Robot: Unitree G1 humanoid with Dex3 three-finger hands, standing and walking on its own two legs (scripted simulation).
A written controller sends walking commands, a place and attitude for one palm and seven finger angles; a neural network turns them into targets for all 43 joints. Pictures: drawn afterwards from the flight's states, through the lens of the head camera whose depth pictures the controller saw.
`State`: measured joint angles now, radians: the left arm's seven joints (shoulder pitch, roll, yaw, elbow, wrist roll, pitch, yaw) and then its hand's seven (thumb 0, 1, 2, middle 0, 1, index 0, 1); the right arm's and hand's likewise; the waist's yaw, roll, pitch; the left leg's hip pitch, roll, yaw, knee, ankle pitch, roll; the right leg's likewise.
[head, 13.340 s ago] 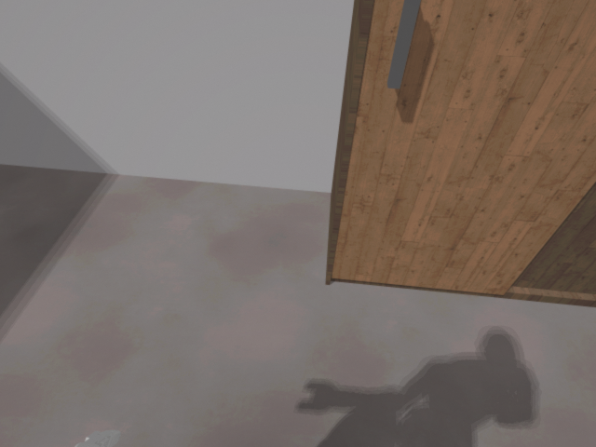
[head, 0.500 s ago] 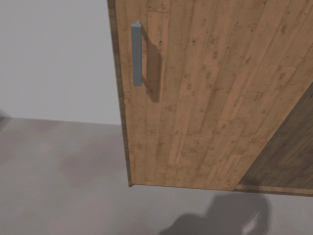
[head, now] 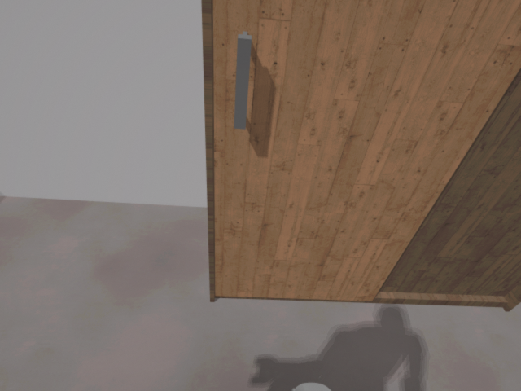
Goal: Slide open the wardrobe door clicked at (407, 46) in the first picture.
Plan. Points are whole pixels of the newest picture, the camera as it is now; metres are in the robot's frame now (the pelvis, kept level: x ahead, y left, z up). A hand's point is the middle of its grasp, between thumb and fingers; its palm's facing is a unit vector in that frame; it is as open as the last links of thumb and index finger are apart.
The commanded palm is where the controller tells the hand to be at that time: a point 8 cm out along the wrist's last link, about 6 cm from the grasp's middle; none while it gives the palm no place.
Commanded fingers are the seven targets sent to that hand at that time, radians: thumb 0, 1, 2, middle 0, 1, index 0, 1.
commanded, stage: come to a stop and stand still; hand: left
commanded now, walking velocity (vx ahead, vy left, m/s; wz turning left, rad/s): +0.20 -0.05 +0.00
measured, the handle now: (242, 81) +0.67 +0.07 +0.21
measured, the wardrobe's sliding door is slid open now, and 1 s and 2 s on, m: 0.00 0.00 0.00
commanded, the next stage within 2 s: look again from close up in 0.14 s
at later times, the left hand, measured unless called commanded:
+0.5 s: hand out of the picture +0.09 +0.14 -0.17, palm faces -0.01 -0.98 -0.18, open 7.1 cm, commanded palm none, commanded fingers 0.00 0.90 0.90 -0.20 -0.30 -0.20 -0.30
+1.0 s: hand out of the picture +0.01 +0.12 -0.17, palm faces +0.00 -0.99 -0.17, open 7.4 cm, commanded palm none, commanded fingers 0.00 0.90 0.90 -0.20 -0.30 -0.20 -0.30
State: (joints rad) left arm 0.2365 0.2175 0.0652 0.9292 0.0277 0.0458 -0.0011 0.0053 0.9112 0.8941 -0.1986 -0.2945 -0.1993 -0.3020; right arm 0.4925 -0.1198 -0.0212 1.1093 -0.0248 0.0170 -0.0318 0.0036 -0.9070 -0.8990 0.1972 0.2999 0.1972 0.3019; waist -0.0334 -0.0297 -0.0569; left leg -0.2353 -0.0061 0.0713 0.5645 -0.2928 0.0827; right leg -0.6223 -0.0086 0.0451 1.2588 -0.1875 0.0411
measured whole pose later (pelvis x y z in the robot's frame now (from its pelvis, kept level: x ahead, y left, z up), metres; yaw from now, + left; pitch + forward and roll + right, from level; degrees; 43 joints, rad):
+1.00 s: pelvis +0.02 -0.04 +0.01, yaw -1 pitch -2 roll +0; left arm 0.29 0.14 -0.01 1.11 0.01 0.00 0.03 0.00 0.91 0.89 -0.20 -0.29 -0.20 -0.30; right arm 0.19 -0.17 -0.01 1.11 0.00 0.00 -0.03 0.00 -0.93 -0.90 0.20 0.30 0.20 0.30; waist 0.01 -0.01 0.05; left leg -0.15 0.01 0.10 0.40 -0.21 0.02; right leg -0.09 -0.05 -0.04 0.38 -0.25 0.04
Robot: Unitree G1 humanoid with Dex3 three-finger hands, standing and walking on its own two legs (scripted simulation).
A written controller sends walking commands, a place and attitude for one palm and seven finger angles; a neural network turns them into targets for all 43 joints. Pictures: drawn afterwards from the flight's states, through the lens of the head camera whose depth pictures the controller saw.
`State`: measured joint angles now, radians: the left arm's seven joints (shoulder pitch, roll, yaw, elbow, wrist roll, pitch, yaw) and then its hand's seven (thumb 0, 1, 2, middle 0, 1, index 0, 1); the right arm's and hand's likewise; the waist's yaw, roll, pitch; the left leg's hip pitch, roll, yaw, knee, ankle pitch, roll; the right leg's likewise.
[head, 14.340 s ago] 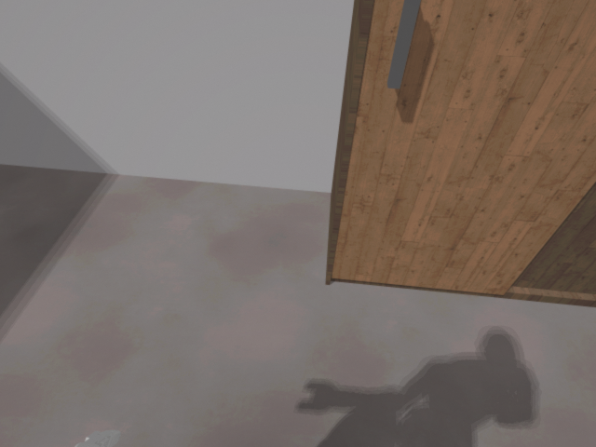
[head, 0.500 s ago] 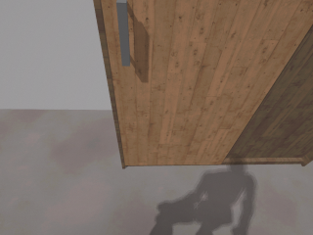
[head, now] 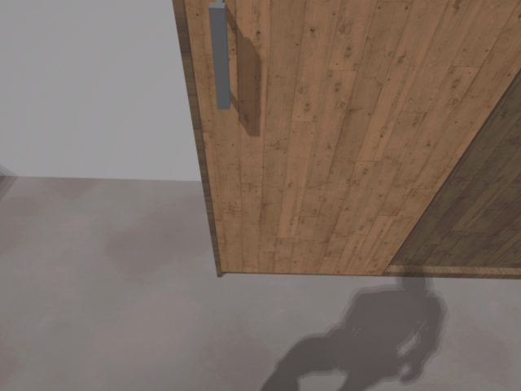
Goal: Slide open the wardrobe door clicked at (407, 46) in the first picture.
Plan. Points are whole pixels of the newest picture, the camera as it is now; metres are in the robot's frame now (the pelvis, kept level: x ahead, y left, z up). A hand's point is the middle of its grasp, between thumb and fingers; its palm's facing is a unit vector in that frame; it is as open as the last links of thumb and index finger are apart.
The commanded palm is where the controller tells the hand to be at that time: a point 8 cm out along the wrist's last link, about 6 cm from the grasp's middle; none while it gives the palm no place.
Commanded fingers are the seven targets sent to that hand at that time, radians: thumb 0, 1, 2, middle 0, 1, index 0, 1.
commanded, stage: look again from close up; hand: left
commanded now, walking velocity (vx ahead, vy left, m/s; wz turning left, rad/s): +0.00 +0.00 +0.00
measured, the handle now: (222, 56) +0.65 +0.12 +0.20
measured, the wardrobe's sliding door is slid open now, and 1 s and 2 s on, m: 0.00 0.00 0.00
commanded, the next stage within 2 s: shuffle to correct the standing spot in 0.78 s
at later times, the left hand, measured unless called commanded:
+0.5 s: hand out of the picture -0.03 +0.16 -0.18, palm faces +0.02 -0.98 -0.17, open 7.4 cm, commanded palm none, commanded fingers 0.00 0.90 0.90 -0.20 -0.30 -0.20 -0.30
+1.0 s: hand out of the picture -0.02 +0.15 -0.18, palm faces +0.02 -0.99 -0.17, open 7.4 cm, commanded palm none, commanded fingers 0.00 0.90 0.90 -0.20 -0.30 -0.20 -0.30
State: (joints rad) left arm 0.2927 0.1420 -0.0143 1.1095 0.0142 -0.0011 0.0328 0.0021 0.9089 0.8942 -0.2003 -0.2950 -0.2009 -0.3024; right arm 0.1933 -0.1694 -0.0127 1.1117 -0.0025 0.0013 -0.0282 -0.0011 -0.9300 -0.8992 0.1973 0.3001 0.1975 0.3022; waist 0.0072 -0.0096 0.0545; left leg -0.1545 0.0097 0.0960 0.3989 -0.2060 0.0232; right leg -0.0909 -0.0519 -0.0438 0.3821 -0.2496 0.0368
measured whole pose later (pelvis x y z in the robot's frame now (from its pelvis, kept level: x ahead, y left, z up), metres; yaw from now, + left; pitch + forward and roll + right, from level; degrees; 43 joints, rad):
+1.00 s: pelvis -0.01 -0.01 +0.00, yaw -1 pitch -1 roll +0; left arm 0.32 0.13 0.01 1.10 0.02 -0.01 0.03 0.00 0.91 0.89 -0.20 -0.29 -0.20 -0.30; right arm 0.28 -0.14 -0.02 1.12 -0.01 0.00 -0.02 0.00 -0.91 -0.90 0.20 0.30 0.20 0.30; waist 0.00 -0.01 0.03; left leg -0.21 0.02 0.10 0.43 -0.21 0.01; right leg -0.17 -0.04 -0.03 0.45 -0.27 0.02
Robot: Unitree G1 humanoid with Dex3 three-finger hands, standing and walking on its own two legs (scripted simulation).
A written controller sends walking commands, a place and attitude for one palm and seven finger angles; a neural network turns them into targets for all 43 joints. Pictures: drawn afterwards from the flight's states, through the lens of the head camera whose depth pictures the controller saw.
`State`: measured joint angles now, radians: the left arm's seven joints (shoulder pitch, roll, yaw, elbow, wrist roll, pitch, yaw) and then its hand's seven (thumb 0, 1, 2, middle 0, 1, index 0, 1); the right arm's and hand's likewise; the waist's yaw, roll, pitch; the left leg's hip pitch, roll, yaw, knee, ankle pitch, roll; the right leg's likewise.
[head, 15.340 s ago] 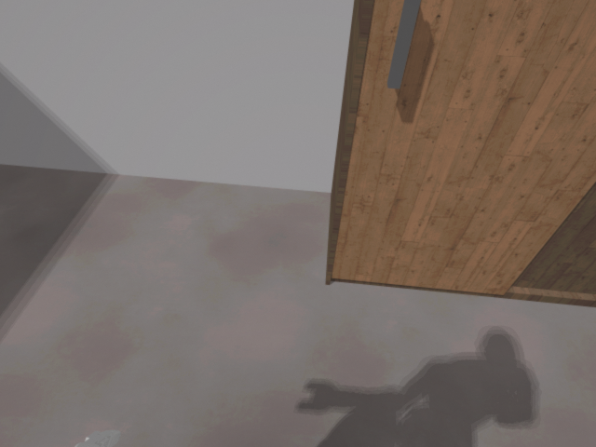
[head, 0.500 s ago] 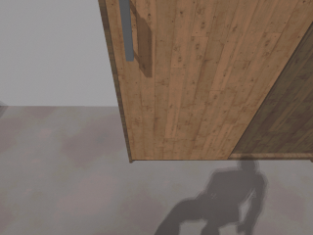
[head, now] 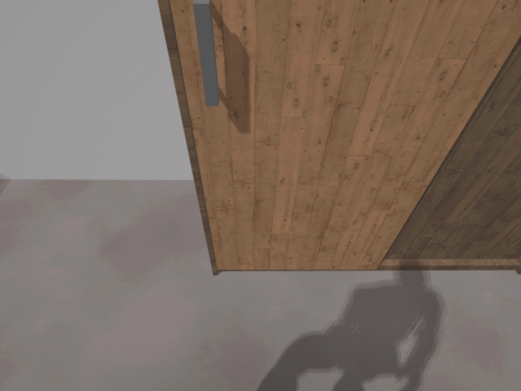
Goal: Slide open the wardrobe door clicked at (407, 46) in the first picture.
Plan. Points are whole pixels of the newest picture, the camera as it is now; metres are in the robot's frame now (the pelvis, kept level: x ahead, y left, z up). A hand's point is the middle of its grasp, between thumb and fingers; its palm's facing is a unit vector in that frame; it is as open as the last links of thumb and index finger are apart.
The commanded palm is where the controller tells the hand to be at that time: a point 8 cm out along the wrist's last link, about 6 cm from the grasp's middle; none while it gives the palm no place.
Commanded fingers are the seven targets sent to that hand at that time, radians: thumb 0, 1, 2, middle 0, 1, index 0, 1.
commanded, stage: shuffle to correct the standing spot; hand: left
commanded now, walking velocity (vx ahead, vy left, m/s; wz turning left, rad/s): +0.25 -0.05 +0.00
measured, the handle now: (208, 52) +0.65 +0.14 +0.20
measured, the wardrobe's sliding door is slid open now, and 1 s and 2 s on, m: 0.00 0.00 0.00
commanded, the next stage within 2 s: come to a stop and stand still in 0.56 s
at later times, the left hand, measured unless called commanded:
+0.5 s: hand out of the picture +0.08 +0.16 -0.19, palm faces +0.05 -0.99 -0.13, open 7.4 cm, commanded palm none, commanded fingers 0.00 0.90 0.90 -0.20 -0.30 -0.20 -0.30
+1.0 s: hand (202, 300) +0.32 +0.14 -0.17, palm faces +0.08 -0.97 -0.21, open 7.2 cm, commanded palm none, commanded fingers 0.00 0.90 0.90 -0.20 -0.30 -0.20 -0.30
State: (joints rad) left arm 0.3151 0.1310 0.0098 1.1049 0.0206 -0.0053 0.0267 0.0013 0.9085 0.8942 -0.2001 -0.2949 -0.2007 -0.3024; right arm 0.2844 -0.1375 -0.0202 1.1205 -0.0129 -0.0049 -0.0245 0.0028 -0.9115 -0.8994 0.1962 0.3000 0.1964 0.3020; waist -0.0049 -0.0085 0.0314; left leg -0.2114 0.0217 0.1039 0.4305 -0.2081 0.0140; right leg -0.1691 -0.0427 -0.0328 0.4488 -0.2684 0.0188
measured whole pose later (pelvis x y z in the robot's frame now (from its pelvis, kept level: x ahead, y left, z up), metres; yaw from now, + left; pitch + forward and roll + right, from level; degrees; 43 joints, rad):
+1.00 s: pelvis +0.23 -0.04 -0.01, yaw +3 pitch -1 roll +0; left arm 0.10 0.15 0.05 0.97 0.03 0.00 0.04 -0.01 0.93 0.89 -0.20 -0.30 -0.21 -0.30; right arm 0.16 -0.20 -0.07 1.03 -0.01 0.05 -0.03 0.00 -0.91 -0.90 0.19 0.30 0.19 0.30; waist 0.01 0.00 0.13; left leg -0.45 0.03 0.04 1.00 -0.46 -0.06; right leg -0.30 -0.06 -0.16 0.52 -0.21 -0.04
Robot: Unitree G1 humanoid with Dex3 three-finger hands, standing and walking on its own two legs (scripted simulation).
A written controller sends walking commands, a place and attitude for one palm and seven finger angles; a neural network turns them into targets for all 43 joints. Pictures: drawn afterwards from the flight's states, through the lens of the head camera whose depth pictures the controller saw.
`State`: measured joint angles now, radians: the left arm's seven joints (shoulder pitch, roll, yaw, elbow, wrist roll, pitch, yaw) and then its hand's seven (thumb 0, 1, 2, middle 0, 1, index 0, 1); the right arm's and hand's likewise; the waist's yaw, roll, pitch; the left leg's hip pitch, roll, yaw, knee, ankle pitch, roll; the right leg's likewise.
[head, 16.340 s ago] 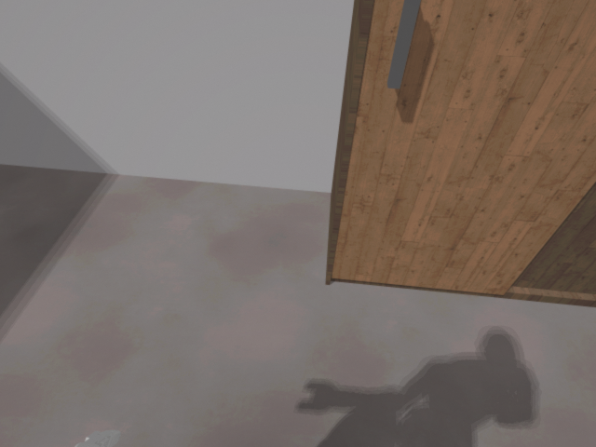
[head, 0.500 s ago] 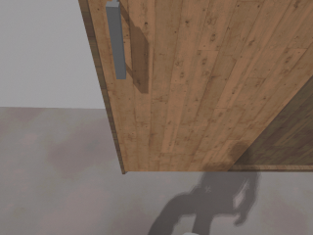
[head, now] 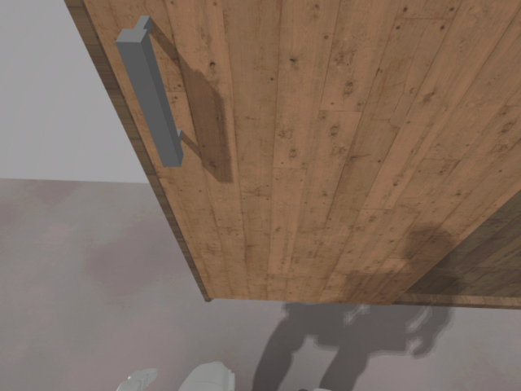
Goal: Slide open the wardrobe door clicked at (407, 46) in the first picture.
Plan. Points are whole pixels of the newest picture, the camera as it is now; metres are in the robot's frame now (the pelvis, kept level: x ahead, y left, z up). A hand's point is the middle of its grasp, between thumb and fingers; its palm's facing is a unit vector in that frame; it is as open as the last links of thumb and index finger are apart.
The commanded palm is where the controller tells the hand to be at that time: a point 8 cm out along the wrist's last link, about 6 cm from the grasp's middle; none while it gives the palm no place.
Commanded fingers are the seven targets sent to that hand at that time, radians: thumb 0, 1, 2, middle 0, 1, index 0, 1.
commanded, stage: come to a stop and stand still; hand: left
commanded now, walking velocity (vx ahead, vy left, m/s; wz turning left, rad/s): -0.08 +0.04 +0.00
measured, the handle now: (160, 99) +0.43 +0.16 +0.21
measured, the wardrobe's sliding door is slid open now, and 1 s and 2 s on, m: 0.00 0.00 0.00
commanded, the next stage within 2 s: look again from close up in 1.52 s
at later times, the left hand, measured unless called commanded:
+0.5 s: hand out of the picture -0.04 +0.26 -0.17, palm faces +0.02 -0.98 -0.21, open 7.4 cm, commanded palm none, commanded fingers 0.00 0.90 0.90 -0.20 -0.30 -0.20 -0.30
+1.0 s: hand out of the picture -0.11 +0.22 -0.17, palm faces +0.02 -0.99 -0.16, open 7.3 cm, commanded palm none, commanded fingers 0.00 0.90 0.90 -0.20 -0.30 -0.20 -0.30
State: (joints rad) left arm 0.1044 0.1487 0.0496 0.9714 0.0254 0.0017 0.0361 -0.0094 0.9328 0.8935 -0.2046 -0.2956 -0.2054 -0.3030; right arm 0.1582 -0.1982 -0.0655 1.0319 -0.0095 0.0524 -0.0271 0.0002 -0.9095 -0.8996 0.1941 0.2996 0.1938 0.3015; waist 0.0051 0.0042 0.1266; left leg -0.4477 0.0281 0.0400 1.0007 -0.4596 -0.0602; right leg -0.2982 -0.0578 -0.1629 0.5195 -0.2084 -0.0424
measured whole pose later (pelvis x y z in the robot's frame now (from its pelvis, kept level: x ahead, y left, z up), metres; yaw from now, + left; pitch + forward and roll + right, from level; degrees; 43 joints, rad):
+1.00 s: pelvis -0.10 +0.06 +0.00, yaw -1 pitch -1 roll +0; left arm 0.35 0.11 0.02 1.09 0.02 0.02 0.04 0.00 0.91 0.89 -0.20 -0.30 -0.20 -0.30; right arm 0.38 -0.10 -0.03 1.16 -0.01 0.03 -0.02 0.00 -0.91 -0.90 0.20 0.30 0.20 0.30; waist -0.02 -0.01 0.01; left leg -0.30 -0.03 0.13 0.35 -0.07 0.06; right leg -0.15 -0.04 -0.05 0.47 -0.30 0.00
